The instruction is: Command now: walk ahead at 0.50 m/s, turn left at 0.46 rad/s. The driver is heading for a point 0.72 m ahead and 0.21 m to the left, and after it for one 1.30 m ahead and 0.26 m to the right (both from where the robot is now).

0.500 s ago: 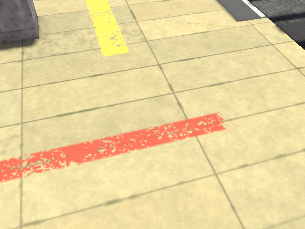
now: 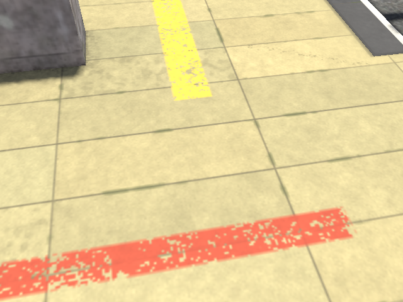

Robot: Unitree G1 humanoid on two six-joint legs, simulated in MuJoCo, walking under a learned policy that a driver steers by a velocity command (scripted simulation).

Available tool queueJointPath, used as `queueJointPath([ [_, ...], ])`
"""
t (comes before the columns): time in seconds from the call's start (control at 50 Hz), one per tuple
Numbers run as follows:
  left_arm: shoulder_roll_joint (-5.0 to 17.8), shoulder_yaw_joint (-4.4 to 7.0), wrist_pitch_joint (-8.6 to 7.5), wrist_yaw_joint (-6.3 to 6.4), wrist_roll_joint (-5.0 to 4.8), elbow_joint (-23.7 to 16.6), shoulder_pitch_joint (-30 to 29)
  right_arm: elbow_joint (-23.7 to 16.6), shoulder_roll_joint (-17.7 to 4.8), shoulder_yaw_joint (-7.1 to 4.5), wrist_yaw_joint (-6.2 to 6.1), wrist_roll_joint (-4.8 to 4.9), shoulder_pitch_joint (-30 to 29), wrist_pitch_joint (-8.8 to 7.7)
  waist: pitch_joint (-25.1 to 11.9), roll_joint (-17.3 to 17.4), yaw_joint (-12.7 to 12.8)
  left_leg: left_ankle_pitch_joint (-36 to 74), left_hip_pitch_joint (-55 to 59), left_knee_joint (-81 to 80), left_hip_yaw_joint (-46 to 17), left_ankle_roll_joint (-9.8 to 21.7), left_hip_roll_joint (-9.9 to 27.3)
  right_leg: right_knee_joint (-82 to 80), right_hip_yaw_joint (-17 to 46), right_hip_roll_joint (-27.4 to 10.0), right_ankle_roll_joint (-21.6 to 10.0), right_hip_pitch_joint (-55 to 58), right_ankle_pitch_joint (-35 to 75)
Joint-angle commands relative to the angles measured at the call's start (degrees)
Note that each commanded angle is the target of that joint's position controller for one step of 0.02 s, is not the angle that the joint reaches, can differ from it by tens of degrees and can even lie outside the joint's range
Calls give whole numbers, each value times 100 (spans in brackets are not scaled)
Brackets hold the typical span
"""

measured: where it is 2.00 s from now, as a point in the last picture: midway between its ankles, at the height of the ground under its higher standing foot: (127, 270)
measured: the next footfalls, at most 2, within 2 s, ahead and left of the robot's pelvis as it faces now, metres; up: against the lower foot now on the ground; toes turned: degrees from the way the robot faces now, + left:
right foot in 0.32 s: +0.37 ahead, -0.10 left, +0.00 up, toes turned +16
left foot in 0.72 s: +0.13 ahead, +0.08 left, +0.00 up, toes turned +27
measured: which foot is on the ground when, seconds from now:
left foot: down 0.00-0.32, up 0.34-0.70, down 0.72-1.00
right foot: up 0.00-0.30, down 0.32-0.72, up 0.74-1.00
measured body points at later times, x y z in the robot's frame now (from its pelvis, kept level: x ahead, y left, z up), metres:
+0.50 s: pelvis +0.18 -0.03 -0.01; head +0.23 -0.03 +0.43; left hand +0.30 +0.25 -0.10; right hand +0.37 -0.28 -0.13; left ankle +0.10 +0.09 -0.62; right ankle +0.33 -0.11 -0.74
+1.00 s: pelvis +0.18 +0.01 +0.02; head +0.15 +0.05 +0.46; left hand +0.18 +0.35 -0.09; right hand +0.33 -0.21 -0.08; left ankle +0.09 +0.06 -0.74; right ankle +0.38 -0.09 -0.65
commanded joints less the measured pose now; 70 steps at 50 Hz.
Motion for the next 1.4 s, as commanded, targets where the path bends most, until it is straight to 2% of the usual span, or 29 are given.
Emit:
queueJointPath([
  [0.02,611,245,-165,263,-248,-696,-286,-587,-569,-32,-36,199,-442,-39,-199,193,329,652,792,-1108,-2055,1053,1602,-94,152,-363,178,-1395,364],
  [0.1,299,171,-53,257,-55,-1020,-1075,-669,-851,-101,-185,44,163,54,67,276,90,442,-176,-1188,-1625,894,1242,-1789,-55,-260,400,-1162,1557],
  [0.22,486,166,-22,206,-105,-1497,-2009,-578,-847,-148,-272,201,918,227,-2,618,-252,1906,204,-177,-1656,371,903,-3623,-61,483,390,-329,2376],
  [0.3,834,263,-83,203,-42,-1410,-1193,-1086,-849,-204,-400,191,276,372,-479,689,327,2115,815,1390,-2068,9,592,-4735,145,403,196,661,2628],
  [0.32,1103,323,-92,265,61,-1298,-448,-1344,-620,-139,-383,101,104,349,-1224,315,543,1141,-49,2679,-1797,-270,299,-4321,634,-453,-131,2329,4475],
  [0.34,1166,268,11,333,133,-1370,-165,-1267,-143,-30,-355,33,1118,314,-1938,-1046,211,-3514,-1684,4481,-1194,-627,-547,-3517,1946,-2107,-1045,4222,7875],
  [0.36,1076,261,111,277,11,-1425,-94,-1330,-699,-15,-267,179,1792,285,-2916,-1743,46,-3818,-2084,5579,-1201,-749,-130,-3619,3052,-3045,-1739,4568,7466],
  [0.4,466,118,310,348,-42,-1717,-826,-1373,-1274,-183,-308,182,828,556,-1861,-518,212,-2795,-2494,6257,-716,-1135,384,-3985,1921,-2123,-1439,3286,5323],
  [0.46,709,98,581,413,132,-1763,-1394,-1564,-866,-151,-410,160,549,874,-755,-492,-111,-2161,-1718,6243,-346,-1257,432,-4549,748,-1340,-1185,1051,4432],
  [0.48,637,57,585,400,29,-1544,-712,-1525,-806,-123,-250,-178,690,937,-984,12,-78,-2036,-1330,5822,-135,-1038,241,-4567,471,-1293,-1262,1142,5003],
  [0.56,795,137,604,259,69,-1593,-988,-1649,-707,-57,-70,-60,659,1046,-1051,-863,-306,-1749,-795,4485,-27,-806,449,-4720,-49,-1224,-1053,1003,3628],
  [0.58,1033,243,649,345,11,-1834,-1669,-1792,-739,-62,-206,229,332,1009,-833,-1046,-290,-1351,-900,4096,-41,-901,756,-5108,-4,-1310,-1023,750,1770],
  [0.68,1351,428,682,447,-317,-1593,-1179,-1633,-1082,-170,-159,12,901,974,-704,-1040,-380,-1472,915,1893,700,-298,637,-5440,30,-1466,-520,-156,-1566],
  [0.7,1173,403,687,444,-304,-1553,-1161,-1370,-1017,-195,-141,5,1343,984,-564,-715,-520,-1701,1269,1437,766,-139,486,-4860,-310,-1227,-269,-436,-1929],
  [0.72,823,355,708,400,-244,-1558,-1203,-1066,-1018,-214,-153,2,1973,955,-168,292,-680,-2543,1511,603,107,139,663,-3252,-871,-756,103,-1154,-2347],
  [0.74,75,182,699,235,-171,-1572,-1045,-1199,-1247,-156,-184,20,1823,879,352,1767,-296,-4217,1300,-92,-2360,643,2011,-478,-1232,-115,473,-2709,-2043],
  [0.76,639,320,542,186,-259,-2045,-1896,-1603,-1834,-250,-150,-72,1254,651,854,1715,-436,-5893,429,-1881,-4570,1341,2671,-544,38,-48,301,-3643,-1284],
  [0.78,1191,451,399,193,-373,-2071,-2027,-1752,-1827,-247,-198,-152,535,457,1227,1229,-120,-5324,209,-2147,-4498,1168,2689,-460,240,-126,213,-3587,-379],
  [0.8,1338,508,357,232,-269,-1874,-1720,-1809,-1685,-198,-246,-119,100,362,1110,1115,130,-4223,205,-1874,-3823,804,2470,-587,257,-196,230,-3261,358],
  [0.84,1164,519,363,242,-39,-1509,-1192,-1761,-1435,-128,-256,-60,34,327,636,921,270,-3116,66,-1477,-2700,439,1932,-548,82,-146,423,-2328,1139],
  [0.94,797,401,330,111,-148,-1446,-1362,-1358,-984,-17,-271,51,1130,247,330,953,-42,-1576,1203,-1472,-1885,366,1753,-1284,-95,0,460,-2188,1898],
  [1.14,773,217,97,-177,-285,-1638,-2178,-1185,-1324,-162,-294,125,1470,297,758,1033,-585,-875,1748,-1245,-1701,610,1974,-3594,-312,18,390,-1409,1373],
  [1.24,1081,292,1,-214,-230,-1378,-1261,-1269,-1392,-196,-246,183,1085,349,277,1068,0,1429,1666,-284,-1585,409,1877,-4319,-553,315,-73,369,1109],
  [1.26,1282,380,-3,-173,-190,-1155,-541,-1311,-1256,-152,-237,158,1029,345,-288,858,311,2211,1403,631,-1262,248,1558,-4334,-477,244,-261,1519,1238],
  [1.28,1622,454,-16,-114,-103,-999,606,-1487,-969,-41,-231,37,884,312,-1276,186,770,1286,223,2398,-908,-3,1181,-4062,634,-813,-686,3367,1135],
  [1.3,2071,571,35,-127,-94,-818,1110,-1629,-479,97,-220,97,1355,163,-1780,-1754,567,-2029,-2041,4276,-475,-448,204,-4566,3103,-2012,-1486,4992,133],
  [1.32,1518,427,38,-131,-210,-818,1004,-1549,-998,-8,-218,218,1130,45,-1384,-1312,712,-2399,-2795,5082,-952,-466,424,-5046,3604,-2022,-1493,4720,-724],
  [1.34,1257,340,74,-92,-205,-877,638,-1625,-1233,-64,-177,290,637,-13,-655,-891,663,-1916,-3099,5212,-807,-400,751,-5093,2805,-1838,-1278,4087,-583],
  [1.4,931,199,147,-81,-54,-1022,-21,-1694,-1044,-63,-131,100,185,-23,72,-336,262,-916,-2496,4570,-449,-434,1281,-5484,1555,-1207,-1102,2427,796],
])
Keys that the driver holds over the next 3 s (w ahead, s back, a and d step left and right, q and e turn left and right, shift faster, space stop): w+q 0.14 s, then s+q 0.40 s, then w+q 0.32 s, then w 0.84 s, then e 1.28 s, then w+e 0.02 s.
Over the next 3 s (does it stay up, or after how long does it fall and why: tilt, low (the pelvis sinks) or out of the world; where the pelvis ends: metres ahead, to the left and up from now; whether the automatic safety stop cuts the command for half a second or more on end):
stays up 0.65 0.28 0.00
